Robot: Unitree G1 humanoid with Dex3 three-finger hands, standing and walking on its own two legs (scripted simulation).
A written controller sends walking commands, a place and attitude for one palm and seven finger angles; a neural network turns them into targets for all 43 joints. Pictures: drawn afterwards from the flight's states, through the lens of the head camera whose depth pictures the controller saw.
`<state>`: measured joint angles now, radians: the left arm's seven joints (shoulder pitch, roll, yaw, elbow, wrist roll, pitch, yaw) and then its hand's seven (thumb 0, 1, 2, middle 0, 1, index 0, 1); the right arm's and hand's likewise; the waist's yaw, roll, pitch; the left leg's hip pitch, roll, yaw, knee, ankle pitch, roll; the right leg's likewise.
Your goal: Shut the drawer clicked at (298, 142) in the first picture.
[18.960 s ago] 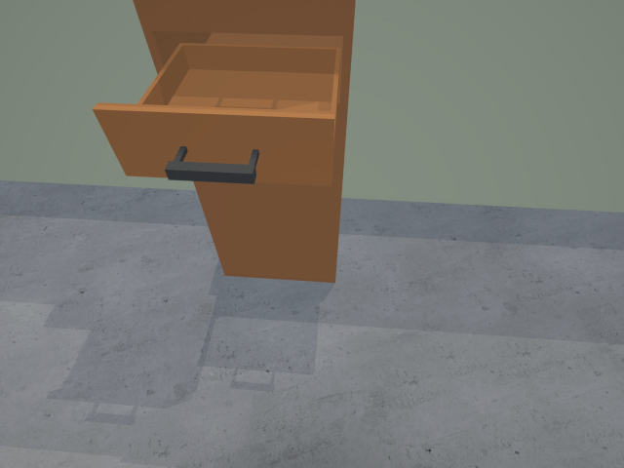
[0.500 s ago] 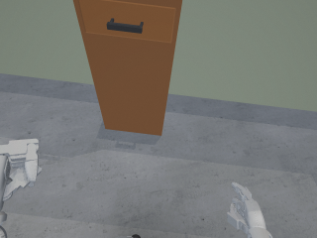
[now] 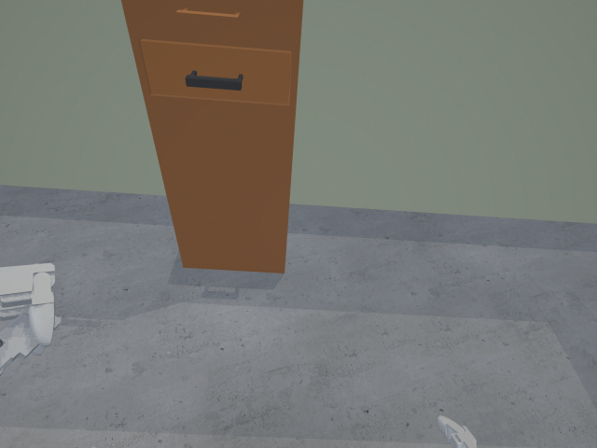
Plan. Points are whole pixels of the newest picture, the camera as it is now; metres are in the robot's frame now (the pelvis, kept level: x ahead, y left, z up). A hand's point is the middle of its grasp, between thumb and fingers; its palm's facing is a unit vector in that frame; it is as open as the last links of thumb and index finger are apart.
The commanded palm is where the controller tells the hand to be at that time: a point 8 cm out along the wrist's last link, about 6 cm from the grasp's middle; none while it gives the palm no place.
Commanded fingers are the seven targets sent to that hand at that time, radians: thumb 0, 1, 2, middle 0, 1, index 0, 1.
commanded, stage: stop stepping back and stand still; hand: left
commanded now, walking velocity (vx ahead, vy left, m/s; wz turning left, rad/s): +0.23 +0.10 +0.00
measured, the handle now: (215, 79) +0.99 +0.21 +0.08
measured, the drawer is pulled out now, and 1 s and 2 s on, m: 0.00 0.00 0.00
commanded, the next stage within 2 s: let the arm hang, fingers relaxed in 0.86 s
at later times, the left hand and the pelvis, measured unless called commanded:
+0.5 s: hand (11, 339) +0.17 +0.25 +0.19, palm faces +0.44 -0.76 -0.48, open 3.2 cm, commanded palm +0.11 +0.29 +0.18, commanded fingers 0.00 0.90 0.90 -1.40 -1.60 -1.40 -1.60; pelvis +0.00 +0.01 -0.01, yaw +3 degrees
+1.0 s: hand (18, 339) +0.20 +0.28 +0.14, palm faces +0.31 -0.80 -0.52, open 3.2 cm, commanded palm none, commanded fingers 0.00 0.90 0.90 -1.28 -1.47 -1.28 -1.47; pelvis +0.01 +0.03 +0.00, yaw +3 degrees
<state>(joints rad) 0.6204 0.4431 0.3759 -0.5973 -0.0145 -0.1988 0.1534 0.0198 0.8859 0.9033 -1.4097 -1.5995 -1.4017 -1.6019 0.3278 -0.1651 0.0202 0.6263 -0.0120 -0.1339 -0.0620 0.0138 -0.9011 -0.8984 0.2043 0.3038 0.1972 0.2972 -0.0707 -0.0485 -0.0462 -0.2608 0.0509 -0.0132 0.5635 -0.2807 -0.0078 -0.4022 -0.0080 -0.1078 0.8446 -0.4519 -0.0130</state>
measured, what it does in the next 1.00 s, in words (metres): steps on the spot: left foot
